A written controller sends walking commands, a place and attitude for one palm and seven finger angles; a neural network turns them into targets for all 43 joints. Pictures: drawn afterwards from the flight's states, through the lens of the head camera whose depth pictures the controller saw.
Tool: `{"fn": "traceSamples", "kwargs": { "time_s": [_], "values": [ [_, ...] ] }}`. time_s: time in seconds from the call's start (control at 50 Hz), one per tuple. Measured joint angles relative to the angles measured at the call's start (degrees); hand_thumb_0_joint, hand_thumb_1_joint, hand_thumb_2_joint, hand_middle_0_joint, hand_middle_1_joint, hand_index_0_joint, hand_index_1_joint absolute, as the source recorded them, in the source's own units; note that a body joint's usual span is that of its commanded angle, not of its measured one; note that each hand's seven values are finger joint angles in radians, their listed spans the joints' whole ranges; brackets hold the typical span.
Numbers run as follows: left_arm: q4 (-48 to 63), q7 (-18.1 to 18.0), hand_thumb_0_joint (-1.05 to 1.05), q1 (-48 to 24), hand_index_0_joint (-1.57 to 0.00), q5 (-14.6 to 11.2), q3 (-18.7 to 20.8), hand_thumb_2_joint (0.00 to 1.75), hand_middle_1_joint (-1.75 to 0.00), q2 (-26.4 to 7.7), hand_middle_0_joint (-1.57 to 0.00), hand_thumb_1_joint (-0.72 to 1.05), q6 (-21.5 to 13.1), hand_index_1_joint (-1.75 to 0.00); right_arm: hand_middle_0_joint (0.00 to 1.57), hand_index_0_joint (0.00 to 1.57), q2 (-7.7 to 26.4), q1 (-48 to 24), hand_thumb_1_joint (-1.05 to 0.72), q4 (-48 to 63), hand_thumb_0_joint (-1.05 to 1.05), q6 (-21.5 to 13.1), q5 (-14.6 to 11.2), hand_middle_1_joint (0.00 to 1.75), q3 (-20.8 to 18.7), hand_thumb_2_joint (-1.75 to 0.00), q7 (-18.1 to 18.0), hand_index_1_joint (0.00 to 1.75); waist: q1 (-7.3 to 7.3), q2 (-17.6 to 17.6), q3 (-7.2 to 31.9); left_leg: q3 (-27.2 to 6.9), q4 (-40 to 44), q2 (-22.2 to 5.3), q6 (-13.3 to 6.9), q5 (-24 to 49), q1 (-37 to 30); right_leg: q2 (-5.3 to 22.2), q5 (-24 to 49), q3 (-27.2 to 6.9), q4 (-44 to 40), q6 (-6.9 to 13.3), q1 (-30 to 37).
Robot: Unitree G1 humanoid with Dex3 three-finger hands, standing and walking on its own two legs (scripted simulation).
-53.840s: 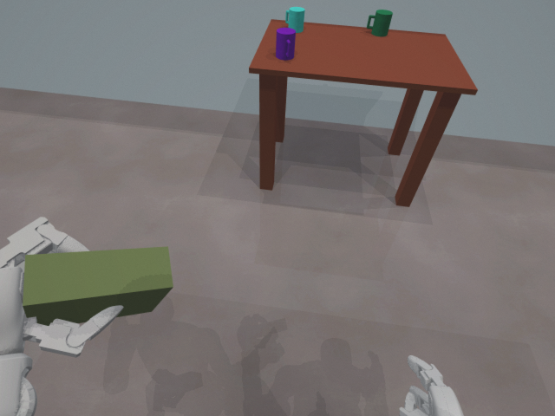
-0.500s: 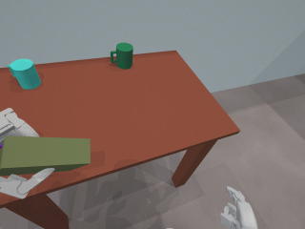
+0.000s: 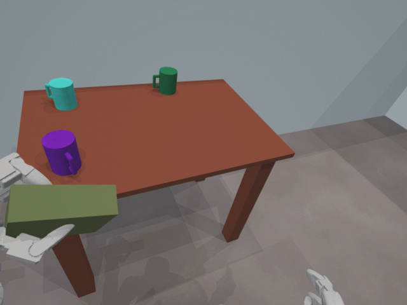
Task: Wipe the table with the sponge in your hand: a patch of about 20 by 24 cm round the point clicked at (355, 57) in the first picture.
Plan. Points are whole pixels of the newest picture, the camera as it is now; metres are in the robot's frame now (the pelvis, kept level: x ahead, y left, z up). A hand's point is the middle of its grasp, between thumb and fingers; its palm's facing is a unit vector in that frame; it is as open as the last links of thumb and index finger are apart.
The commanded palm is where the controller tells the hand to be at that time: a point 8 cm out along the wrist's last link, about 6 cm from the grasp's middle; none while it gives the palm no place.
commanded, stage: stop stepping back and stand still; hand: left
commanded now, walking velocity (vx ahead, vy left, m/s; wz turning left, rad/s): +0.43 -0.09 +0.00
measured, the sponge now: (76, 211) +0.22 +0.22 +0.13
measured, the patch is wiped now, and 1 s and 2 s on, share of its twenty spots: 1.00 1.00 1.00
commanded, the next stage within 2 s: stand and wait in 1.06 s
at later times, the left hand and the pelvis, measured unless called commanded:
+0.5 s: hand out of the picture +0.08 +0.27 +0.16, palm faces +0.39 -0.86 -0.33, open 9.2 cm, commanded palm +0.04 +0.29 +0.20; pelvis -0.13 +0.01 -0.02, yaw -2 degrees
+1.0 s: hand out of the picture +0.05 +0.22 +0.16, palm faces +0.33 -0.89 -0.31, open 9.2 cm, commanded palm +0.00 +0.27 +0.20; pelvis -0.16 -0.01 +0.00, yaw -1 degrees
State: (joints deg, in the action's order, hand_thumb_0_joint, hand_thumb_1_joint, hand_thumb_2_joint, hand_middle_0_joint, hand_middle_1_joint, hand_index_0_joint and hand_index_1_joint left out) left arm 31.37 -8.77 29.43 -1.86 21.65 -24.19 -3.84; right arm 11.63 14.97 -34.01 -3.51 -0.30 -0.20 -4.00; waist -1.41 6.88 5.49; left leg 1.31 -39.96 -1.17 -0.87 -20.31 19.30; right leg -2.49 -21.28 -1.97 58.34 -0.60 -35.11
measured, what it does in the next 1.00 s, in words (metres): walks backwards: right foot, then left foot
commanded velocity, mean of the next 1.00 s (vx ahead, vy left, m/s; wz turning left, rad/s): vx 0.21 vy -0.01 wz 0.00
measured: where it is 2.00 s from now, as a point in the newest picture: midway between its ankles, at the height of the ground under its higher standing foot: outside the picture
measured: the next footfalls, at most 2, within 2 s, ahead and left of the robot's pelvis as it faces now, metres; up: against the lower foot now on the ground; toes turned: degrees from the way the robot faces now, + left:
right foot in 0.20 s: -0.01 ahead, -0.12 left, +0.00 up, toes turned -3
left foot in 0.42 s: -0.09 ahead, +0.11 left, +0.00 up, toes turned +1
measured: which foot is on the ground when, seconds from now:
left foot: down 0.00-0.20, up 0.22-0.40, down 0.42-1.00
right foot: up 0.00-0.18, down 0.20-0.44, up 0.46-0.84, down 0.86-1.00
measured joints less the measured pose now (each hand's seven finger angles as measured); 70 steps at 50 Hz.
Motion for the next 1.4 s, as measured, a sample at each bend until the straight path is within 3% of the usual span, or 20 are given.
{"fn": "traceSamples", "kwargs": {
  "time_s": [0.06, 0.18, 0.26, 0.34, 0.42, 0.44, 0.5, 0.58, 0.74, 0.82, 0.86, 0.92, 0.98, 1.04, 1.06, 1.14, 1.2, 1.24, 1.3, 1.4],
  "values": [
    [-2.67, -0.44, -0.01, -2.43, -0.85, 0.32, -1.06, 1.09, -1.45, 2.37, -0.83, -0.47, 0.69, -1.43, 0.2, 0.2, -0.14, 3.48, -0.9, -1.73, 0.01, -1.69, -0.62, 0.3, 0.13, -0.9, 1.36, 0.3, 0.15, -2.07, 2.28, -1.3, 2.56, -0.61, -0.25, 2.55, -0.72, -0.12, 1.28, 1.74, 3.53, -0.12, 3.35],
    [-6.69, 1.18, -0.01, -6.63, -0.85, 0.52, -3.01, 1.09, -1.45, 3.62, -0.83, -0.47, 0.01, -1.44, 0.21, 0.2, -0.34, 3.96, -0.9, -2.83, 0.01, -2.13, -0.52, 0.3, 2.48, -0.9, 1.83, 0.3, 0.76, -5.03, 2.59, -1.34, -0.63, -1.78, 0.07, 3.16, 3.56, 1.11, 0.62, 5.13, -18.94, 1.05, 18.15],
    [-8.08, 3.36, -0.01, -9.84, -0.85, 0.38, -6.21, 1.09, -1.45, 3.92, -0.83, -0.47, -0.47, -1.44, 0.21, 0.2, 0.12, 0.92, -0.9, -4.03, 0.01, -0.55, -1.21, 0.3, 1.82, -0.9, 2.11, 0.3, -0.1, -9.2, -0.61, -4.3, -22.81, -1.41, -0.54, -3.29, 12.44, -1.11, 2.27, 8.74, -19.56, 2.52, 18.19],
    [-4.1, 4.7, -0.01, -5.16, -0.85, -0.21, -5.46, 1.09, -1.45, 2.36, -0.83, -0.47, -2.11, -1.43, 0.21, 0.2, -1.31, 1.26, -0.9, -4.03, 0.01, 1.77, -1.89, 0.3, 1.82, -0.9, 3.15, 0.3, -0.3, -5.51, 2.1, -2.22, -36.59, 0.08, -1.32, -0.72, 14.79, -0.93, 4.86, 7.84, -21.04, 2.93, 15.28],
    [1.1, 3.89, -0.01, -2.92, -0.85, -0.34, -2.35, 1.09, -1.45, -0.3, -0.83, -0.47, -2.67, -1.43, 0.21, 0.2, -0.23, 1.71, -0.9, -0.54, 0.01, 0.76, -1.9, 0.3, 1.68, -0.9, 2.47, 0.3, -0.97, -3.58, 2.69, -1.51, -16.32, -1.92, -3.05, -3.39, 6.23, -0.11, 6.26, 8.14, -18.87, 2.69, 8.8],
    [2.13, 3.33, -0.01, -3.13, -0.85, -0.41, -1.45, 1.09, -1.45, -0.8, -0.83, -0.47, -2.84, -1.43, 0.21, 0.2, 0.56, 1.38, -0.9, 0.21, 0.01, 0.0, -1.71, 0.3, 1.52, -0.9, 2.07, 0.3, -0.81, -3.47, 2.19, -1.44, -9.88, -1.51, -2.26, -10.48, 3.1, 0.42, 4.43, 8.08, -15.65, 3.04, 6.23],
    [1.44, 1.5, -0.01, -2.78, -0.85, 0.14, 1.34, 1.09, -1.45, -0.95, -0.83, -0.47, -2.59, -1.43, 0.21, 0.2, -0.4, -0.81, -0.9, -0.49, 0.01, -1.3, -0.82, 0.3, 1.08, -0.9, 1.36, 0.3, 0.48, -0.23, -0.14, 3.28, -8.77, 1.15, -2.68, -9.54, 1.85, 1.21, -4.98, 3.28, 2.12, 3.09, 0.01],
    [-1.73, 1.35, -0.01, -2.75, -0.85, -0.25, -0.58, 1.09, -1.45, 0.75, -0.83, -0.47, -2.0, -1.43, 0.2, 0.2, -1.81, 1.29, -0.9, -2.23, 0.01, -3.07, -1.09, 0.3, 1.49, -0.9, 2.58, 0.3, -0.62, -1.87, 1.8, 3.6, -2.85, 2.13, -3.38, -4.18, -1.74, 0.62, -2.31, 3.4, 11.58, 1.55, -0.89],
    [-4.15, 2.5, -0.01, -3.07, -0.85, -0.91, -2.27, 1.09, -1.45, 1.86, -0.83, -0.47, -2.0, -1.43, 0.21, 0.2, -2.97, 3.49, -0.9, -3.69, 0.01, -1.74, -1.39, 0.3, 3.32, -0.9, 3.29, 0.3, -1.34, -5.74, 0.86, 1.88, 5.87, 0.9, -2.72, 1.89, -4.56, 2.27, 2.99, 5.43, -5.29, 0.88, 5.81],
    [-5.25, 2.62, -0.01, -0.73, -0.85, -1.2, -1.03, 1.09, -1.45, 0.43, -0.83, -0.47, -1.56, -1.43, 0.21, 0.2, -2.63, 3.05, -0.9, -3.27, 0.01, -1.72, -0.96, 0.3, 3.18, -0.9, 2.63, 0.3, -1.27, -7.02, -0.17, 2.67, 4.4, -0.15, -1.95, 1.28, -3.73, 2.92, 1.27, 5.95, -18.4, 0.78, 12.49],
    [-5.53, 2.58, -0.01, -1.07, -0.85, -1.06, -0.9, 1.09, -1.45, -0.18, -0.83, -0.47, -1.47, -1.43, 0.21, 0.2, -1.89, 2.73, -0.9, -2.93, 0.01, -1.81, -0.81, 0.3, 2.94, -0.9, 2.42, 0.3, -0.96, -7.48, -0.91, 2.31, 0.21, -0.81, -1.55, -0.74, -1.79, 2.66, 6.63, 6.63, -25.21, 1.22, 16.3],
    [-5.63, 2.98, -0.01, -3.98, -0.85, -0.69, -3.14, 1.09, -1.45, 1.49, -0.83, -0.47, -1.45, -1.43, 0.21, 0.2, 0.29, 0.8, -0.9, -4.47, 0.01, -0.99, -1.02, 0.3, 1.34, -0.9, 2.34, 0.3, -0.68, -9.77, -2.95, -1.46, -12.78, -1.25, -2.13, -5.85, 3.52, 1.08, 8.19, 9.45, -22.83, 1.94, 15.73],
    [-3.33, 3.23, -0.01, -3.44, -0.85, -0.82, -4.3, 1.09, -1.45, 3.07, -0.83, -0.47, -1.93, -1.43, 0.21, 0.2, 1.14, -0.17, -0.9, -5.93, 0.01, 0.09, -1.19, 0.3, 0.09, -0.9, 2.43, 0.3, 0.51, -7.38, -2.12, -1.46, -19.32, -0.29, -2.38, -5.49, 6.37, 1.43, 6.97, 9.16, -22.67, 2.43, 15.06],
    [1.33, 2.43, -0.01, -0.85, -0.85, -0.97, -3.52, 1.09, -1.45, 2.77, -0.83, -0.47, -2.32, -1.43, 0.21, 0.2, 1.98, -0.39, -0.9, -3.62, 0.01, 0.18, -0.94, 0.3, -0.23, -0.9, 1.6, 0.3, 0.11, -4.9, -1.36, -1.22, -7.22, -1.21, -3.12, -3.85, 2.43, 2.44, 5.98, 8.66, -20.58, 2.42, 13.03],
    [2.33, 1.98, -0.01, -0.49, -0.85, -1.01, -3.31, 1.09, -1.45, 2.45, -0.83, -0.47, -2.71, -1.43, 0.21, 0.2, 2.47, -0.58, -0.9, -2.67, 0.01, -0.29, -0.72, 0.3, -0.48, -0.9, 1.07, 0.3, -0.23, -4.75, -1.46, -1.59, -3.75, -1.19, -1.83, -4.02, 1.39, 2.84, 4.62, 8.73, -18.77, 2.31, 12.04],
    [0.09, 0.31, -0.01, -0.43, -0.85, -0.72, -2.2, 1.09, -1.45, 1.57, -0.83, -0.47, -2.35, -1.43, 0.2, 0.2, 1.66, -1.24, -0.9, -1.33, 0.01, -2.34, -0.49, 0.3, -1.28, -0.9, -0.15, 0.3, -0.34, -4.33, -1.67, 0.12, -1.25, 0.58, -0.62, -1.68, -1.03, 2.22, -4.49, 4.37, -8.52, 1.36, 9.98],
    [-2.97, 0.08, -0.01, -1.69, -0.85, -1.13, -1.44, 1.09, -1.45, 0.48, -0.83, -0.47, -1.63, -1.43, 0.2, 0.2, 0.78, -0.12, -0.9, -0.99, 0.01, -3.51, -0.84, 0.3, -0.32, -0.9, 0.21, 0.3, -0.64, -5.43, -1.07, -0.75, 1.52, 1.38, -0.37, -0.3, -3.23, 1.86, 1.04, 4.45, -20.28, 0.49, 15.53],
    [-4.86, 0.44, -0.01, -3.12, -0.85, -1.11, -1.53, 1.09, -1.45, 1.01, -0.83, -0.47, -2.09, -1.43, 0.2, 0.2, 0.69, -0.22, -0.9, -1.5, 0.01, -3.15, -0.79, 0.3, 0.37, -0.9, 0.66, 0.3, -0.45, -7.11, -1.43, -2.03, 0.27, 0.7, -0.22, -0.88, -3.11, 1.01, 8.79, 5.67, -24.78, 1.54, 17.68],
    [-6.5, 1.15, -0.01, -4.3, -0.85, -1.29, -3.29, 1.09, -1.45, 3.51, -0.83, -0.47, -2.43, -1.43, 0.2, 0.2, 0.3, -0.7, -0.9, -3.04, 0.01, -1.64, -0.99, 0.3, 0.56, -0.9, 1.49, 0.3, -0.03, -8.04, -1.43, -3.03, -2.78, 0.51, -0.66, -1.81, -1.43, 0.72, 8.14, 7.14, -27.26, 2.5, 19.21],
    [-4.46, 0.8, -0.01, -1.06, -0.85, -1.08, -5.01, 1.09, -1.45, 5.38, -0.83, -0.47, -2.45, -1.44, 0.21, 0.2, -0.09, -1.65, -0.9, -2.31, 0.01, -0.96, -0.18, 0.3, 1.16, -0.9, 1.0, 0.3, 0.89, -6.49, -2.54, -1.84, 6.14, 0.67, -0.8, 3.66, -4.11, 2.0, 8.05, 6.03, -27.86, 1.51, 19.4]
  ]
}}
